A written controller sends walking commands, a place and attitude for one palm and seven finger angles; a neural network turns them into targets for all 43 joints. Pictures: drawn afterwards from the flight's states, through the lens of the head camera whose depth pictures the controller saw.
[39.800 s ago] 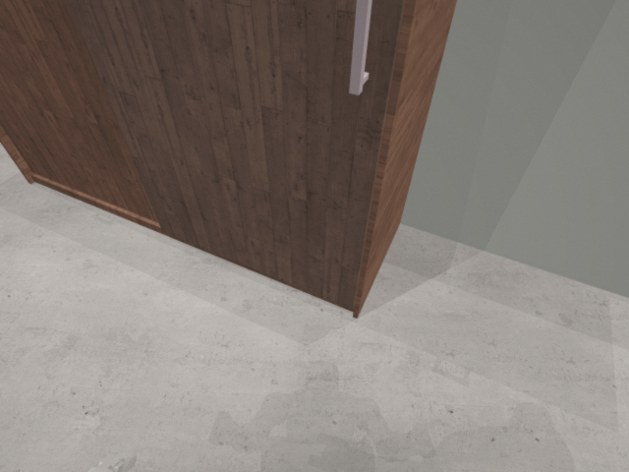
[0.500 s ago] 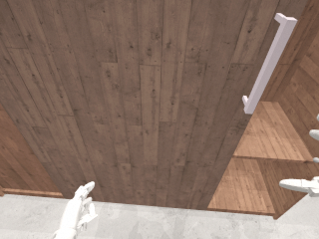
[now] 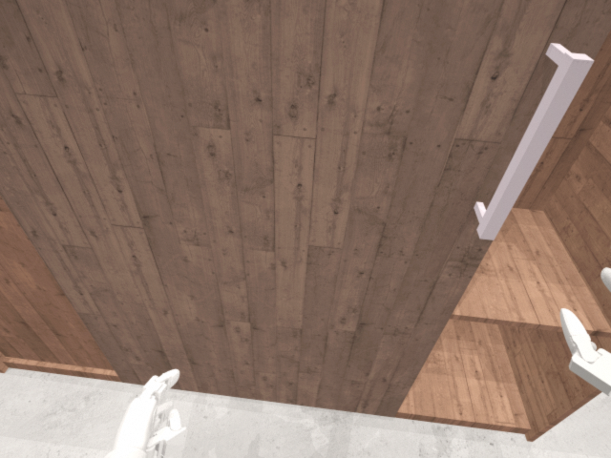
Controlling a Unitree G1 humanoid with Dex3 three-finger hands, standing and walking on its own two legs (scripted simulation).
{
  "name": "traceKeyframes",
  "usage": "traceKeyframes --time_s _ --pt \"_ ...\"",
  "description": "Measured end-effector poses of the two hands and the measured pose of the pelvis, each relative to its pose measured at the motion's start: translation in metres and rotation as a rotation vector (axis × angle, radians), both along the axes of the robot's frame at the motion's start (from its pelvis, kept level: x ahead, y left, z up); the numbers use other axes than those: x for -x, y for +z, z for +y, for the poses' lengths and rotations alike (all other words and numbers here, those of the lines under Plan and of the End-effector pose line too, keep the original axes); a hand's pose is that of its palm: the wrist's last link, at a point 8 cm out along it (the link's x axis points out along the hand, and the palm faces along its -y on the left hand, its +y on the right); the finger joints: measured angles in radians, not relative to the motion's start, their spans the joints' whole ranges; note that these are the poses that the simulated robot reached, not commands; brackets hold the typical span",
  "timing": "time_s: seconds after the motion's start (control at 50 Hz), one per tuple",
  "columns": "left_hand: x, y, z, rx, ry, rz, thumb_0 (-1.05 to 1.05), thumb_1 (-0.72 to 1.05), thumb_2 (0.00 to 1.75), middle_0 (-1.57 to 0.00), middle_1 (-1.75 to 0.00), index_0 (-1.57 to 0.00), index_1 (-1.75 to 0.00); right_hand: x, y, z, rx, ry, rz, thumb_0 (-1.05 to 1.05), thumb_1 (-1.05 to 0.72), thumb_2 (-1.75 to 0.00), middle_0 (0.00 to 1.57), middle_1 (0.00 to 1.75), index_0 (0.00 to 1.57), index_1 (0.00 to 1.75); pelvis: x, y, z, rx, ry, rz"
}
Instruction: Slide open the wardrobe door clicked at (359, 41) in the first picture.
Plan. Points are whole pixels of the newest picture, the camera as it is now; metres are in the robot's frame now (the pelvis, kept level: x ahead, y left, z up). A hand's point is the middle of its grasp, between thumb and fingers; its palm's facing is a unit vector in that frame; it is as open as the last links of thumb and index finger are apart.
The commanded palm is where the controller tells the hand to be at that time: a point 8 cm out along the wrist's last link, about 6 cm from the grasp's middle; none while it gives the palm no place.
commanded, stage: draw the hand back to the body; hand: right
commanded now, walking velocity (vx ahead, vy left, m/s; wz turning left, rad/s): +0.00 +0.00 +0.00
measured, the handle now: (517, 152) +0.42 -0.26 +0.24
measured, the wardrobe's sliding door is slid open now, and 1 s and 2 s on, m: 0.43 0.43 0.43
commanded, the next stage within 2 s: step back with the hand held close in 0.42 s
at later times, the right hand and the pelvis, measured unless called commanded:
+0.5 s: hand (566, 354) +0.18 -0.24 +0.16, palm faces +0.46 +0.81 -0.36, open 7.5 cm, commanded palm +0.13 -0.27 +0.18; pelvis +0.00 +0.02 +0.00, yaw -1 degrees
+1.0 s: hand out of the picture +0.16 -0.28 +0.16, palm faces +0.35 +0.80 -0.48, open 7.5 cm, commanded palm +0.10 -0.32 +0.17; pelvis -0.05 -0.02 +0.00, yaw +1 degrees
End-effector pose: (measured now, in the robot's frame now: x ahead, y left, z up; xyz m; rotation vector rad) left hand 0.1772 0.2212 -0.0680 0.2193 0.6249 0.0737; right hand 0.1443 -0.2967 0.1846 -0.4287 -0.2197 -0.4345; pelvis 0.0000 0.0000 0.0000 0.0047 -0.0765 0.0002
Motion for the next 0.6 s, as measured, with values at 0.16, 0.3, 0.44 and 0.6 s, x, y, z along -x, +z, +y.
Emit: traceKeyframes --time_s 0.16,0.3,0.44,0.6 --pt "-0.011 0.002 0.006 -0.016 -0.019 0.004 0.01 0.90 0.90 -0.20 -0.30 -0.21 -0.30 0.007 -0.013 0.007 -0.036 -0.031 0.060 0.01 -0.76 -0.84 0.21 0.38 0.21 0.38 -0.002 0.001 0.007 0.001 -0.010 0.002" --pt "-0.016 0.002 0.007 -0.008 -0.031 -0.002 0.01 0.90 0.90 -0.20 -0.30 -0.21 -0.30 0.007 -0.005 0.014 -0.028 -0.041 0.029 0.02 -0.86 -0.88 0.21 0.32 0.21 0.32 -0.003 0.001 0.014 0.002 -0.015 -0.005" --pt "-0.014 -0.001 0.010 0.008 -0.027 0.006 0.01 0.90 0.90 -0.20 -0.30 -0.21 -0.30 0.005 -0.004 0.020 -0.024 -0.035 0.040 0.02 -0.88 -0.89 0.21 0.31 0.21 0.31 -0.003 0.001 0.020 0.005 -0.013 -0.008" --pt "-0.008 -0.004 0.021 -0.005 -0.016 0.040 0.01 0.90 0.90 -0.20 -0.30 -0.21 -0.30 0.004 -0.006 0.020 -0.005 -0.039 0.053 0.02 -0.89 -0.90 0.21 0.31 0.21 0.30 -0.002 0.002 0.025 -0.003 -0.014 0.006"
